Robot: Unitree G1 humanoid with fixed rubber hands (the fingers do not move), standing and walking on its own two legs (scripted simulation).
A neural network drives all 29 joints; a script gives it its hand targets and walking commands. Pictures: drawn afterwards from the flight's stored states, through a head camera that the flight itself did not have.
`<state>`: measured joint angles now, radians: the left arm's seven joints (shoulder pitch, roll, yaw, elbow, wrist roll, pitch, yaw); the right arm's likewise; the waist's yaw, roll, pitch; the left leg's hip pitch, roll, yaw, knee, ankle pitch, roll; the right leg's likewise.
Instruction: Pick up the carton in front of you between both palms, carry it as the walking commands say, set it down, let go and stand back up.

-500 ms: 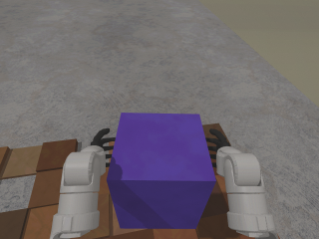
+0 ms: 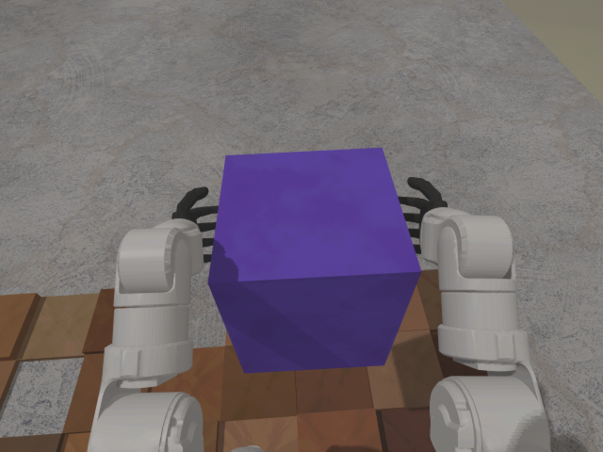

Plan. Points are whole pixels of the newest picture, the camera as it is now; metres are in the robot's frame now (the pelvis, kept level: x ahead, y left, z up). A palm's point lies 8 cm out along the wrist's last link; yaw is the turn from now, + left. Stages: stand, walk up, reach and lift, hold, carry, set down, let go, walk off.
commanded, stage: carry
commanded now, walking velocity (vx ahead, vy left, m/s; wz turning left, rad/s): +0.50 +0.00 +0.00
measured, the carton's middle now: (309, 266) +0.38 +0.01 +0.02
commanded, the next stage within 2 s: none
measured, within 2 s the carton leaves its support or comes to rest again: neither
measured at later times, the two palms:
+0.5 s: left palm (227, 71) +0.73 +0.17 +0.11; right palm (395, 72) +0.71 -0.13 +0.12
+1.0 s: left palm (246, 39) +1.00 +0.18 +0.05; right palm (369, 35) +1.03 -0.12 +0.04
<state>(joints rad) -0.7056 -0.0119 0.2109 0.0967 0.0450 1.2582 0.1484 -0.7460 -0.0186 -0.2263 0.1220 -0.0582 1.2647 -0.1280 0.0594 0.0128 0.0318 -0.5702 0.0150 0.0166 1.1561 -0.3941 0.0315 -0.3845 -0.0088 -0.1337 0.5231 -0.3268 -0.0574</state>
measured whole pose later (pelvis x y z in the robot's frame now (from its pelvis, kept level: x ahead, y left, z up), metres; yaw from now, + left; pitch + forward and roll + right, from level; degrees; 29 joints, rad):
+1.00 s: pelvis +0.65 +0.00 -0.05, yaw +1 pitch +6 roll +2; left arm -0.64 -0.03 0.22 0.02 0.03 1.21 0.14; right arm -0.65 0.04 -0.22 0.01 -0.08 1.22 -0.12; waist 0.07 -0.01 0.05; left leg -0.72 0.03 0.00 1.14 -0.41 0.01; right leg -0.36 0.05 -0.09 0.53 -0.27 -0.13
